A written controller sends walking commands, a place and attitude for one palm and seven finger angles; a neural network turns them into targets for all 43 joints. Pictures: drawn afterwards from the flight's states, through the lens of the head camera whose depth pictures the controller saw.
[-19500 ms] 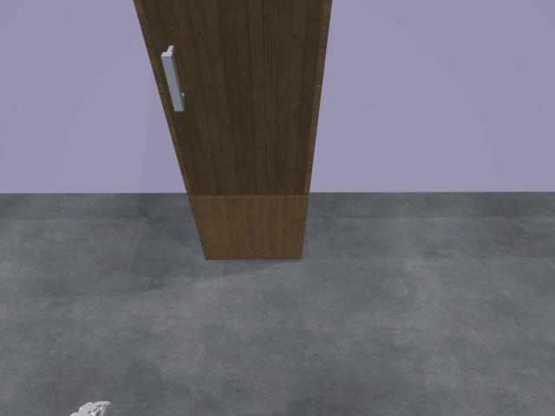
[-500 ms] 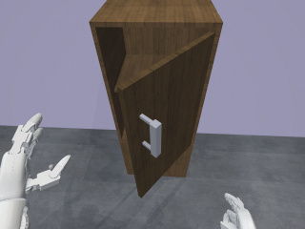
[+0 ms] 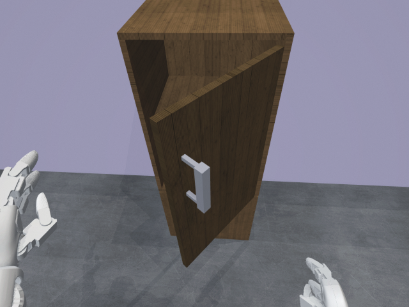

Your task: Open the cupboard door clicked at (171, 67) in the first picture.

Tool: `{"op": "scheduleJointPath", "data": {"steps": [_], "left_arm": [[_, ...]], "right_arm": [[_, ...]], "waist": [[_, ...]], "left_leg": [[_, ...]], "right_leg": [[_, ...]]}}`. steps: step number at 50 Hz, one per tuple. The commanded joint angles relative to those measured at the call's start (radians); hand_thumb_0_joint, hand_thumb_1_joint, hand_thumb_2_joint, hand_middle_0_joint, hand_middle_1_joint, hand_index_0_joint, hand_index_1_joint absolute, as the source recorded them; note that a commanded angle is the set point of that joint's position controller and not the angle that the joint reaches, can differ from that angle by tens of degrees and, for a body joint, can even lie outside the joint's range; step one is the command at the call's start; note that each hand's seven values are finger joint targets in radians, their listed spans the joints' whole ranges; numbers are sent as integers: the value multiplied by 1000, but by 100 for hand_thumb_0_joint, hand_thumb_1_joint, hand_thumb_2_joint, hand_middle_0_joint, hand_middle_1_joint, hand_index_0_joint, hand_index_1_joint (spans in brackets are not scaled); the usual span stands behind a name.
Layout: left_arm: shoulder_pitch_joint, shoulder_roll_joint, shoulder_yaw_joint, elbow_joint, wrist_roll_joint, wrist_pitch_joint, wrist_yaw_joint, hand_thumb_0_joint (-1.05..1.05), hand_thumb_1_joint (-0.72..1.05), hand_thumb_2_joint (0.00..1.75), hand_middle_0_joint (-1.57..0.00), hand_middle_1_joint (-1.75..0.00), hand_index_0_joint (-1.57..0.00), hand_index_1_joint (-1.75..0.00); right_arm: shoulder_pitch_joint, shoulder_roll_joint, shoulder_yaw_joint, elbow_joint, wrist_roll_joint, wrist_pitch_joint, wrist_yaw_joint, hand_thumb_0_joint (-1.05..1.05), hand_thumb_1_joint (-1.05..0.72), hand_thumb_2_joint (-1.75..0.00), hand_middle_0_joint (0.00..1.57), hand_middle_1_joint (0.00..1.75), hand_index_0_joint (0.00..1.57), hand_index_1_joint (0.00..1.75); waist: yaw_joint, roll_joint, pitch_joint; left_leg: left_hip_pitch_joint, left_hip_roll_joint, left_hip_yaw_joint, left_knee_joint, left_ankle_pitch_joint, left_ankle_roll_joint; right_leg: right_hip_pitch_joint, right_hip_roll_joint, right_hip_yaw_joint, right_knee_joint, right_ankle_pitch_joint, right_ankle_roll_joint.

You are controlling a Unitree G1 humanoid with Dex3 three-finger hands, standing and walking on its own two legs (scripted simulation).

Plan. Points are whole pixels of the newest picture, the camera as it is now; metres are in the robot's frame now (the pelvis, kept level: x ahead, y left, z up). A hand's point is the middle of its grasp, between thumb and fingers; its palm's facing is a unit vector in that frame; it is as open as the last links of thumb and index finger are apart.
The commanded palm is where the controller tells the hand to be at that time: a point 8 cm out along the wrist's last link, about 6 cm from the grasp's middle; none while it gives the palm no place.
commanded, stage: draw the hand back to the body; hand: left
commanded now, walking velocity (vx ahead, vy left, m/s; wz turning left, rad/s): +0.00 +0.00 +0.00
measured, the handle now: (195, 184) +0.33 +0.07 +0.08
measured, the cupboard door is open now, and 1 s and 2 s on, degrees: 51 51 51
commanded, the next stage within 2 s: step back with the hand held close in 0.02 s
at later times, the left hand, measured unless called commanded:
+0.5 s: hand (45, 233) +0.17 +0.27 +0.14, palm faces +0.30 -0.80 -0.52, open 7.4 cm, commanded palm +0.11 +0.31 +0.17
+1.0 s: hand out of the picture +0.04 +0.29 +0.16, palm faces +0.49 -0.75 -0.44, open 7.4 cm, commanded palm -0.02 +0.33 +0.17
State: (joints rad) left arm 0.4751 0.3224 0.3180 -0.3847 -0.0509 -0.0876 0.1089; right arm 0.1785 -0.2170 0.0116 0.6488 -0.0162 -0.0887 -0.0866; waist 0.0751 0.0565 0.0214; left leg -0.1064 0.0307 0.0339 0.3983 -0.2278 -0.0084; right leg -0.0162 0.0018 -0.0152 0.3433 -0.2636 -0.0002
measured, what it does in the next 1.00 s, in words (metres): shifts its weight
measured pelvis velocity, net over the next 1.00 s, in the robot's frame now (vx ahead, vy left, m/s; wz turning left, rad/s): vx -0.14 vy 0.03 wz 0.04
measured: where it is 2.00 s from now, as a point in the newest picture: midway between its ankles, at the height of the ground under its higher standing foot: outside the picture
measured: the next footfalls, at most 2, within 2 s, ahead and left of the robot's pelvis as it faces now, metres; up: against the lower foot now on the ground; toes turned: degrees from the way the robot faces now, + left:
right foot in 1.28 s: -0.28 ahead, -0.07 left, +0.00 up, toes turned -2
left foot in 1.46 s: -0.16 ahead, +0.12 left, +0.00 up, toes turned +0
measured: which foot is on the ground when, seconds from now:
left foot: down 0.00-1.00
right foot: down 0.00-1.00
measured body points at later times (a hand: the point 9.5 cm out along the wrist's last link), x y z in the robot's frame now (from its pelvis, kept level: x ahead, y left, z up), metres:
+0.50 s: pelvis -0.04 +0.02 +0.00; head -0.01 +0.01 +0.45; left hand +0.15 +0.31 +0.17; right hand +0.14 -0.24 -0.09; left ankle +0.00 +0.12 -0.74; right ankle -0.04 -0.12 -0.74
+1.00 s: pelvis -0.14 +0.03 -0.03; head -0.13 +0.03 +0.42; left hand +0.01 +0.33 +0.18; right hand +0.03 -0.20 -0.11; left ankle -0.03 +0.12 -0.74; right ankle -0.05 -0.11 -0.74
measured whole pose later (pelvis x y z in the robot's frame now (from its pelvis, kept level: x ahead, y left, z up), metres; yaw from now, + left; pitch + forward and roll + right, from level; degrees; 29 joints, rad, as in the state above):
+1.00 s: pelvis -0.14 +0.03 -0.03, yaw +2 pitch -2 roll -1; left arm 0.53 0.36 0.41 -0.56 -0.02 -0.24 0.16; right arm 0.21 -0.21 -0.01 0.62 -0.01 -0.08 -0.07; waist 0.03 0.01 0.07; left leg -0.47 -0.01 0.02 0.69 -0.34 0.01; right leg -0.39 0.00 0.03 0.61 -0.18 0.03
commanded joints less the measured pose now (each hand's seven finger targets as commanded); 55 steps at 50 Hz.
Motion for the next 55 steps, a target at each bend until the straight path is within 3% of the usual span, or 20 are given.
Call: {"op": "scheduleJointPath", "data": {"steps": [1, 6, 7, 8, 9, 12, 18, 25, 29, 34, 37, 40, 42, 45, 47, 49, 50, 52, 53, 55], "left_arm": [[-75, 177, 122, -183, -10, -68, 19, 0, 90, 90, -20, -30, -20, -30], [-96, 191, 129, -191, -8, -77, 20, 0, 90, 90, -20, -30, -20, -30], [-182, 226, 142, -295, -7, -91, 24, 0, 90, 90, -20, -30, -20, -30], [-194, 333, 255, -291, -8, -121, 27, 0, 90, 90, -20, -30, -20, -30], [-82, 257, 198, -199, -7, -116, 14, 0, 90, 90, -20, -30, -20, -30], [2, 219, 165, -197, -4, -120, 6, 0, 90, 90, -20, -30, -20, -30], [57, 257, 197, -242, -6, -111, 18, 0, 90, 90, -20, -30, -20, -30], [95, 300, 245, -341, -3, -125, 42, 0, 90, 90, -20, -30, -20, -30], [114, 278, 241, -348, -4, -142, 49, 0, 90, 90, -20, -30, -20, -30], [93, 255, 250, -330, 15, -174, 57, 0, 90, 90, -20, -30, -20, -30], [61, 243, 256, -331, 30, -193, 57, 0, 90, 90, -20, -30, -20, -30], [45, 259, 265, -360, 31, -206, 56, 0, 90, 90, -20, -30, -20, -30], [40, 250, 255, -359, 30, -210, 56, 0, 90, 90, -20, -30, -20, -30], [-1, 258, 227, -357, 21, -214, 74, 0, 90, 90, -20, -30, -20, -30], [-43, 259, 211, -338, 28, -202, 84, 0, 90, 90, -20, -30, -20, -30], [-78, 273, 218, -341, 21, -198, 84, 0, 90, 90, -20, -30, -20, -30], [-75, 279, 226, -350, 22, -205, 85, 0, 90, 90, -20, -30, -20, -30], [-52, 276, 272, -387, 27, -223, 87, 0, 90, 90, -20, -30, -20, -30], [-73, 307, 291, -413, 26, -225, 87, 0, 90, 90, -20, -30, -20, -30], [30, 295, 289, -359, 6, -230, 80, 0, 90, 90, -20, -30, -20, -30]], "right_arm": [[-129, -97, -36, -161, 7, -54, -8, 0, -90, -90, 20, 30, 20, 30], [-131, -99, -38, -160, 6, -58, -11, 0, -90, -90, 20, 30, 20, 30], [-142, -99, -37, -166, 8, -66, -11, 0, -90, -90, 20, 30, 20, 30], [-121, -126, -34, -193, 17, -44, -10, 0, -90, -90, 20, 30, 20, 30], [-126, -112, -36, -177, 13, -24, -8, 0, -90, -90, 20, 30, 20, 30], [-117, -120, -49, -203, 18, 9, -3, 0, -90, -90, 20, 30, 20, 30], [-107, -122, -66, -245, 32, 53, -9, 0, -90, -90, 20, 30, 20, 30], [-105, -123, -72, -273, 32, 64, -14, 0, -90, -90, 20, 30, 20, 30], [-89, -126, -71, -277, 33, 49, -7, 0, -90, -90, 20, 30, 20, 30], [-79, -141, -70, -277, 32, 10, -6, 0, -90, -90, 20, 30, 20, 30], [-70, -144, -73, -271, 32, -19, -6, 0, -90, -90, 20, 30, 20, 30], [-58, -140, -77, -263, 29, -44, -3, 0, -90, -90, 20, 30, 20, 30], [-46, -130, -77, -250, 25, -55, -1, 0, -90, -90, 20, 30, 20, 30], [-17, -116, -77, -185, 13, -57, 1, 0, -90, -90, 20, 30, 20, 30], [-19, -94, -65, -162, 9, -48, 4, 0, -90, -90, 20, 30, 20, 30], [-38, -110, -64, -172, 13, -42, -6, 0, -90, -90, 20, 30, 20, 30], [-61, -127, -68, -182, 17, -47, -17, 0, -90, -90, 20, 30, 20, 30], [-79, -136, -67, -199, 7, -74, -22, 0, -90, -90, 20, 30, 20, 30], [-57, -105, -78, -189, 2, -85, -15, 0, -90, -90, 20, 30, 20, 30], [-72, -116, -98, -176, 13, -102, 8, 0, -90, -90, 20, 30, 20, 30]], "waist": [[-8, -28, -56], [-7, -11, -63], [-6, 27, -97], [-49, 0, -12], [-51, -58, -22], [-55, -45, -90], [-60, -84, -183], [-53, 18, -206], [-58, 36, -167], [-65, 103, -81], [-63, 134, -72], [-65, 87, -84], [-73, 11, -54], [-89, -156, -56], [-99, -229, -73], [-98, -143, -24], [-92, -7, 6], [-78, 329, -84], [-83, 229, -126], [-66, 84, -175]], "left_leg": [[84, -10, 17, -23, 270, 27], [88, -13, 19, -27, 234, 30], [103, -17, 18, -21, 232, 30], [41, -1, 8, 25, 192, 45], [24, -3, -2, 46, 177, 44], [25, 8, 11, 58, 258, 37], [33, 39, 18, 71, 411, 32], [-40, 56, -3, 45, 401, 32], [-151, 81, -31, 1, 213, 39], [-466, 132, -114, -128, -307, 81], [-598, 160, -155, -155, -449, 101], [-586, 134, -155, -103, -468, 94], [-498, 74, -95, 2, -450, 65], [-136, -42, -5, 388, -210, -5], [-75, -41, -15, 405, -147, 0], [-122, -2, -72, 205, -205, 19], [-214, 63, -164, 67, -301, 45], [-570, 325, -494, -333, -644, 161], [-525, 338, -473, -332, -504, 170], [-342, 300, -331, -195, -304, 162]], "right_leg": [[-90, 7, -14, -55, 290, 0], [-93, 4, -9, -65, 253, 1], [-87, 2, -1, -65, 256, -1], [-209, -39, 65, -109, 324, -1], [-206, -60, 65, -100, 354, 0], [-185, -72, 49, -48, 454, 5], [-159, -63, 26, 26, 545, 21], [-145, -44, 25, 88, 447, 21], [-150, -22, 30, 115, 272, 21], [-49, 13, 22, 227, 68, 23], [18, 35, 10, 311, 33, 26], [-32, 30, 48, 278, -29, 12], [-192, -5, 114, 160, -172, -13], [-617, -190, 305, -91, -293, -107], [-633, -213, 246, -61, -182, -98], [-611, -137, 172, 19, -199, -46], [-568, -73, 133, 102, -229, -18], [-205, 102, 9, 673, -192, 36], [-227, 100, 54, 860, -232, 22], [-320, 80, 68, 833, -249, 16]]}}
